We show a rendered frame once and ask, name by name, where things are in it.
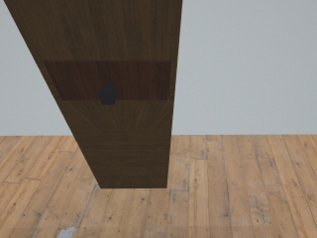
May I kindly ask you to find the cabinet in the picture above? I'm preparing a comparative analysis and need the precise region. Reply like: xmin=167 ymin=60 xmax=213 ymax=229
xmin=4 ymin=0 xmax=183 ymax=189

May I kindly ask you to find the left robot hand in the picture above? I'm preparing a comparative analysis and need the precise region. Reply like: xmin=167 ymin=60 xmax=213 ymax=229
xmin=56 ymin=227 xmax=75 ymax=238

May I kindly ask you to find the drawer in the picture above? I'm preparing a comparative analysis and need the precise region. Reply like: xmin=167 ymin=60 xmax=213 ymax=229
xmin=44 ymin=60 xmax=169 ymax=101

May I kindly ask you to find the handle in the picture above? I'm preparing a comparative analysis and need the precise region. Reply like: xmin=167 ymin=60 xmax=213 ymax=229
xmin=98 ymin=81 xmax=117 ymax=105

